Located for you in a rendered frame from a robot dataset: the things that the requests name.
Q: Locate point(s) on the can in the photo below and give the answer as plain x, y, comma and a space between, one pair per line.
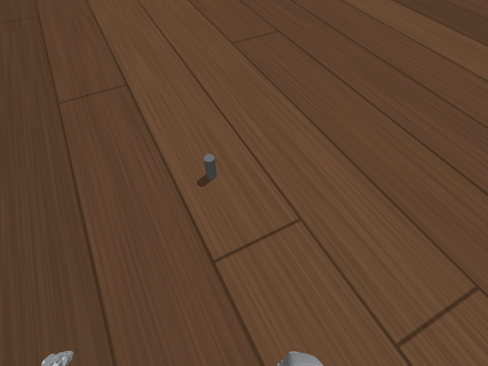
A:
210, 166

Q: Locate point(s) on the left robot hand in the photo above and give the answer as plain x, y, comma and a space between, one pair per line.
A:
61, 359

